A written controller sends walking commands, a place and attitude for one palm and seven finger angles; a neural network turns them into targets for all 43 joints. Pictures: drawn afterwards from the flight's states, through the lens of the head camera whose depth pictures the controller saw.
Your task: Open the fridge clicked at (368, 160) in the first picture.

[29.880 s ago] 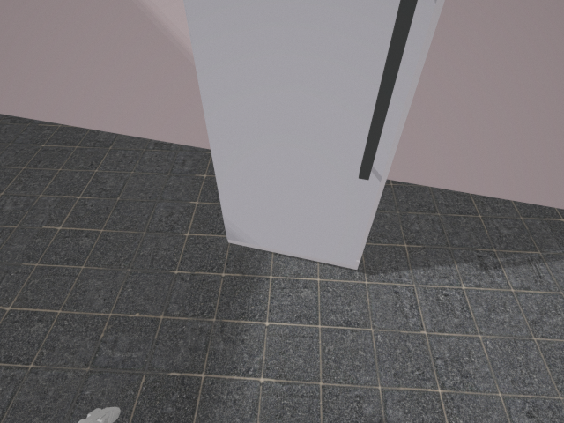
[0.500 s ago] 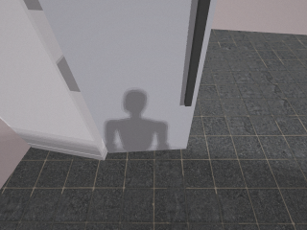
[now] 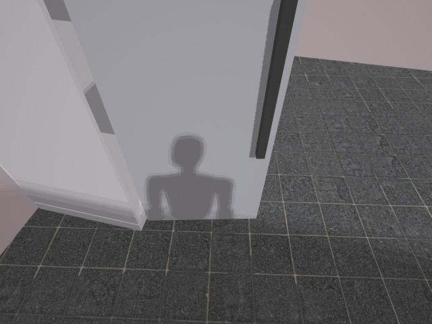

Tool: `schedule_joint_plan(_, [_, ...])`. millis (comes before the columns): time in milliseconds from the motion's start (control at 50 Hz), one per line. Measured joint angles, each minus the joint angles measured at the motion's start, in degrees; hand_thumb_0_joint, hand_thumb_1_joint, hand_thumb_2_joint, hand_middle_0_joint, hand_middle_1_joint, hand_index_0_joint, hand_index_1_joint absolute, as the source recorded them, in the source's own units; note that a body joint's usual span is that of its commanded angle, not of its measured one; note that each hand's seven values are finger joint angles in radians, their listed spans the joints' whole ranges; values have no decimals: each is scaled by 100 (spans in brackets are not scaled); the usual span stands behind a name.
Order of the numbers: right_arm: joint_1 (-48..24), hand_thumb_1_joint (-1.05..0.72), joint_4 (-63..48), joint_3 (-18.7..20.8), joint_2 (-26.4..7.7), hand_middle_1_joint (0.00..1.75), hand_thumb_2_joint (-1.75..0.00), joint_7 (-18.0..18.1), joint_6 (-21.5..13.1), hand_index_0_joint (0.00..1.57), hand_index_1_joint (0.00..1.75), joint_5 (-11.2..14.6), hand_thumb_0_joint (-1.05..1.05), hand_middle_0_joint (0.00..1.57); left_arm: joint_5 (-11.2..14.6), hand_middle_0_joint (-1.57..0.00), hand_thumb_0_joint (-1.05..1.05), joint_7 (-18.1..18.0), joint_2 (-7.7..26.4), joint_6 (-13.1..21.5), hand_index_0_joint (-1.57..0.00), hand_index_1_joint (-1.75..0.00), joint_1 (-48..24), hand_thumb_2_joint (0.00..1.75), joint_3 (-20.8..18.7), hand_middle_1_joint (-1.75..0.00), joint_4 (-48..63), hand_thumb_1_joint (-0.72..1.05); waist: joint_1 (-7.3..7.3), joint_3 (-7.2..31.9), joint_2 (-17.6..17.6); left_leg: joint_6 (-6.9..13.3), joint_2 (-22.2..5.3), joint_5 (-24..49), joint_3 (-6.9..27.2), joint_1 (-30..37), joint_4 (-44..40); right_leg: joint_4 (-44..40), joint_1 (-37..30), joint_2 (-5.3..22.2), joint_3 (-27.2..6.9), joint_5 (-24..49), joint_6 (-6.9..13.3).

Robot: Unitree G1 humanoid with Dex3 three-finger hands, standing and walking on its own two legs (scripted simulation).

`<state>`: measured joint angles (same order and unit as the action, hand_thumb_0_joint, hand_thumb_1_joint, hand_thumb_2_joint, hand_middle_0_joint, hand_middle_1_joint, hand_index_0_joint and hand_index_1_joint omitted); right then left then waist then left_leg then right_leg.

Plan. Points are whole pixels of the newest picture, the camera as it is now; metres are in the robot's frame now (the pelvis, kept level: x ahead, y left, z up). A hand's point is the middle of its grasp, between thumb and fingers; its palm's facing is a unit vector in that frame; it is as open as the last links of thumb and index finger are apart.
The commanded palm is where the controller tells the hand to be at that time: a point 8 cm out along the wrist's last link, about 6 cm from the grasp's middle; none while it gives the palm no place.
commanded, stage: let the arm hang, fingers relaxed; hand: right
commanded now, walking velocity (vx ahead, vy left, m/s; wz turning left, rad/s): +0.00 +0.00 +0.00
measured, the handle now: (270, 87) +0.68 -0.10 +0.08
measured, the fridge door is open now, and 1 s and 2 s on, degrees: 76 76 76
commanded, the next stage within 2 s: look to check the result in 0.20 s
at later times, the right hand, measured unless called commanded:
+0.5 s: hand out of the picture +0.03 -0.17 -0.18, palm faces +0.00 +0.98 -0.19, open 7.4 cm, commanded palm none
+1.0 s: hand out of the picture +0.06 -0.17 -0.17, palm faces -0.01 +0.98 -0.20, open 7.4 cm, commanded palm none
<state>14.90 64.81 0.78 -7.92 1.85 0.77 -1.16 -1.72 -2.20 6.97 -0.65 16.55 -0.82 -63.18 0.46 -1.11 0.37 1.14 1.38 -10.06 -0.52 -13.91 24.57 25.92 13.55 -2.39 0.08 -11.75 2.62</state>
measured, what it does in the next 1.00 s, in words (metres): stands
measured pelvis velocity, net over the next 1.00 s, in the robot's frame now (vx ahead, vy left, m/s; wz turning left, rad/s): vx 0.03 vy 0.01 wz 0.02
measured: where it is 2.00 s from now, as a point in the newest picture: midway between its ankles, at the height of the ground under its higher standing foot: outside the picture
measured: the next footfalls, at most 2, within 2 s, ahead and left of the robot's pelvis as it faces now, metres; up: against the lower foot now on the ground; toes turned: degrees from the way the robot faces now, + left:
none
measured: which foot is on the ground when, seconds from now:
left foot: down 0.00-1.00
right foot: down 0.00-1.00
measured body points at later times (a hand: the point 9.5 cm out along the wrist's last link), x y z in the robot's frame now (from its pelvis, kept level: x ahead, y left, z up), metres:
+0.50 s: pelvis +0.02 +0.00 +0.00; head +0.04 +0.00 +0.45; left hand +0.02 +0.22 -0.16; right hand +0.03 -0.22 -0.16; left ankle +0.03 +0.11 -0.74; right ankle +0.02 -0.09 -0.74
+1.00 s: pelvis +0.03 +0.01 +0.00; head +0.05 +0.00 +0.45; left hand +0.04 +0.24 -0.15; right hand +0.06 -0.23 -0.16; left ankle +0.03 +0.11 -0.74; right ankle +0.02 -0.09 -0.74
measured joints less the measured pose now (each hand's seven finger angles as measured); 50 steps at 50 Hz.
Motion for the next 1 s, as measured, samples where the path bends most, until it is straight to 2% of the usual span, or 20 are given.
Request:
schedule_joint_plan(460, [-164,-91,28,-26,-105,30,-90,-7,-64,20,30,33,0,20,28,-20,0,18,100,30,-20,-30,-209,90,39,-30,-82,91,17,-161,-35,7,22,-63,38,142,-104,-127,-165,19,27,-64,-15])
schedule_joint_plan(1000, [-309,-90,55,-57,-216,30,-90,-9,-108,20,30,56,0,20,42,-20,0,9,226,60,-20,-30,-411,90,63,-30,-209,91,28,-156,3,40,74,-123,81,455,-308,-348,-503,68,54,-136,-56])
